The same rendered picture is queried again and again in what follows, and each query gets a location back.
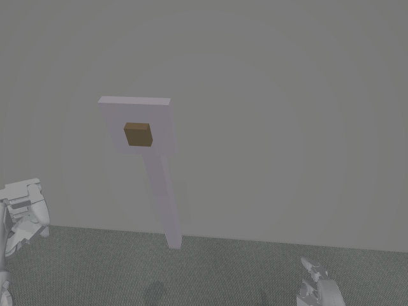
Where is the robot left forearm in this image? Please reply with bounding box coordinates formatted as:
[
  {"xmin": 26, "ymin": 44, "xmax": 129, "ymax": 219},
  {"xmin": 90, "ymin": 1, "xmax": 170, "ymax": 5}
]
[{"xmin": 0, "ymin": 269, "xmax": 15, "ymax": 306}]

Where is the robot left hand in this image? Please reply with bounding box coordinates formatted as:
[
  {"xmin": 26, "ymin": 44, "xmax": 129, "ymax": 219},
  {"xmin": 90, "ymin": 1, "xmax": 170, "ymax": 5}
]
[{"xmin": 0, "ymin": 178, "xmax": 50, "ymax": 269}]

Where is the panel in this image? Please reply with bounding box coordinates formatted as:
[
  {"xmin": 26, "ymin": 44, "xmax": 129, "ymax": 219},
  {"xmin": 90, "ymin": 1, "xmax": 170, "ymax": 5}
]
[{"xmin": 98, "ymin": 96, "xmax": 182, "ymax": 249}]

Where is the button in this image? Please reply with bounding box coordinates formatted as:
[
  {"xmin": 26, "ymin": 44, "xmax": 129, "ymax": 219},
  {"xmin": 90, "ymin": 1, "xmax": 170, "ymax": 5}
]
[{"xmin": 124, "ymin": 122, "xmax": 153, "ymax": 147}]

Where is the robot right hand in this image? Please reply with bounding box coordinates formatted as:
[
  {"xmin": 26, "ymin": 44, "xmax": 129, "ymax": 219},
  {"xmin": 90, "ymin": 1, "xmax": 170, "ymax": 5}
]
[{"xmin": 296, "ymin": 256, "xmax": 346, "ymax": 306}]

